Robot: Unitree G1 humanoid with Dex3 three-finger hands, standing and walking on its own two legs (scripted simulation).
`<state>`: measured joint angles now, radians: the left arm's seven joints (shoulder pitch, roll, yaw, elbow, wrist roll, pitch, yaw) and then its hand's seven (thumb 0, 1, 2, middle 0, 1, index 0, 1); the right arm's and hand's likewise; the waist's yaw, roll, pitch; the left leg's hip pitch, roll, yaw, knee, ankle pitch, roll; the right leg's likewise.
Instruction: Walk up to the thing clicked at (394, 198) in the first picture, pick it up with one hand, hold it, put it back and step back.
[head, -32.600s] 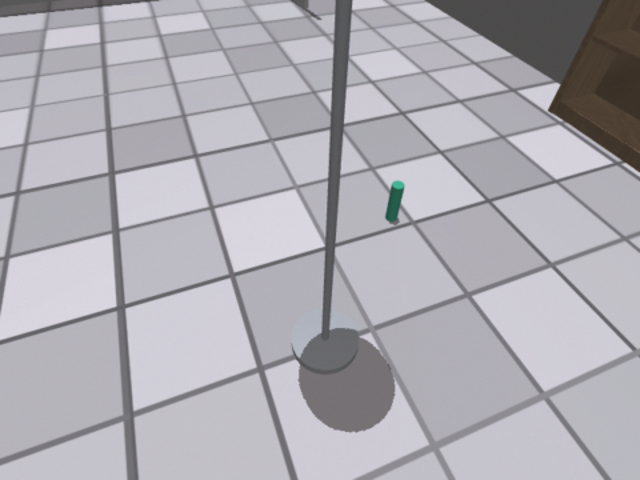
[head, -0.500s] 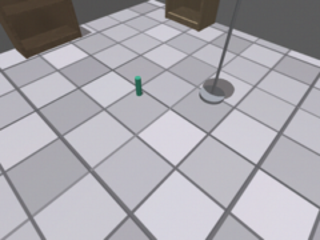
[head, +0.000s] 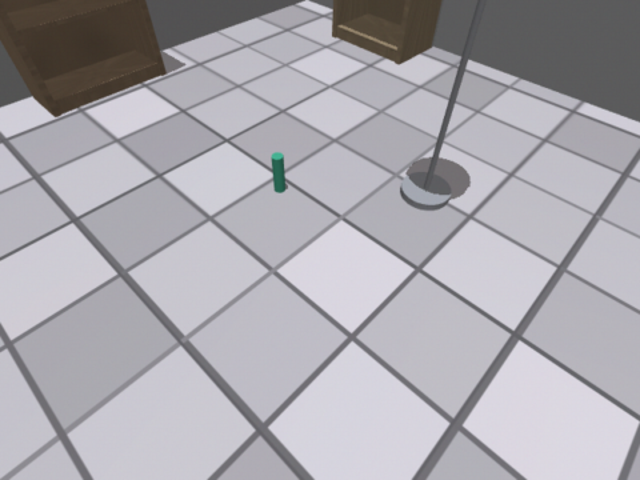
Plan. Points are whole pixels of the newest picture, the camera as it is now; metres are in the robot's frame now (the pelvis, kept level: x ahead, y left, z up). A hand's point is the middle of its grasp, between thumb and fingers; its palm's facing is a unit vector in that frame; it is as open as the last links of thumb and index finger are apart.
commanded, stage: stand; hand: left
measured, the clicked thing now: (278, 173) +1.46 +0.17 -0.69
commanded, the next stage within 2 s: walk up in 0.32 s
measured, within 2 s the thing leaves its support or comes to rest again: neither
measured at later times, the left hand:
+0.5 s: hand out of the picture +0.09 +0.26 -0.14, palm faces -0.09 -0.93 -0.37, open 7.4 cm
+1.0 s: hand (165, 428) +0.23 +0.24 -0.17, palm faces +0.02 -0.94 -0.34, open 7.4 cm
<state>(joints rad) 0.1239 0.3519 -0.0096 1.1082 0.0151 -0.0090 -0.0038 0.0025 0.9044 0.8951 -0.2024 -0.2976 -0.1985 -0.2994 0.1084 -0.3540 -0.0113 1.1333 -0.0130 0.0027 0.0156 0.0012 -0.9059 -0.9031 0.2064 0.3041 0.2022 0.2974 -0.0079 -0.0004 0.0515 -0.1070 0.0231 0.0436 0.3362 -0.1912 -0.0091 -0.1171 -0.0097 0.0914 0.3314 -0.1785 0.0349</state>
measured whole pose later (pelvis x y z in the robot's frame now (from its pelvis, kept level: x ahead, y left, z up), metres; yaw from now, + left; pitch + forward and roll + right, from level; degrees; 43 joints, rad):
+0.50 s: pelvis +0.02 -0.02 +0.00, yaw -3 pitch -2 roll +0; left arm 0.20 0.42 0.06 1.04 0.04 -0.01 -0.08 0.00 0.90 0.90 -0.20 -0.30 -0.20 -0.30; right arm 0.22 -0.39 -0.09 1.03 -0.04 -0.04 0.06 0.00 -0.90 -0.90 0.21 0.30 0.21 0.30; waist -0.01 0.00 0.03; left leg -0.09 0.06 0.08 0.36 -0.26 0.03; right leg -0.35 -0.04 0.01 0.73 -0.43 0.00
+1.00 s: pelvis +0.21 -0.04 -0.02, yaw +1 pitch -2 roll -3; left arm 0.33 0.41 0.07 0.93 0.03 -0.08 -0.06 0.00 0.90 0.89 -0.21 -0.30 -0.20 -0.30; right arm 0.22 -0.42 -0.08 0.94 -0.03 -0.02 0.11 0.00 -0.91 -0.90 0.21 0.30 0.20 0.30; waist 0.04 0.03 0.06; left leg -0.45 0.10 0.02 0.59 -0.18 0.01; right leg 0.04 -0.02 -0.14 0.40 -0.40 0.03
